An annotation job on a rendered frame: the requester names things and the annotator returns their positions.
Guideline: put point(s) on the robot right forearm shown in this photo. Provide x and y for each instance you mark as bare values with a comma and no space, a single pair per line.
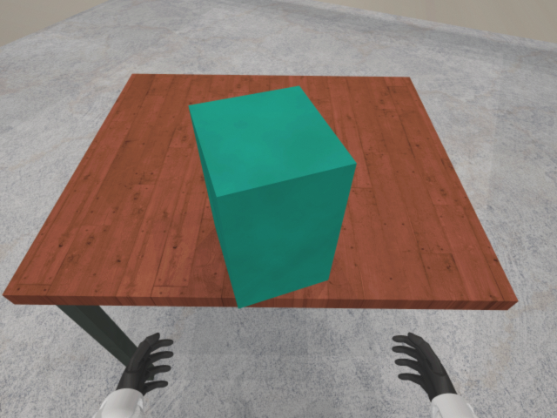
451,406

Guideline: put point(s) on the carton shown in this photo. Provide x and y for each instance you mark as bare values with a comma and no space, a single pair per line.
278,180

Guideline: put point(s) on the robot left forearm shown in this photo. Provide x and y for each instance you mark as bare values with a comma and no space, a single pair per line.
122,403

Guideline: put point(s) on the table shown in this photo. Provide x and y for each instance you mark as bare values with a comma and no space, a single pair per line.
134,227

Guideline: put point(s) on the robot left hand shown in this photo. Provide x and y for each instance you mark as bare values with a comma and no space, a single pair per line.
137,372

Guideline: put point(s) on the robot right hand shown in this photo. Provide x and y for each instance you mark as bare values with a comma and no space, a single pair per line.
433,377

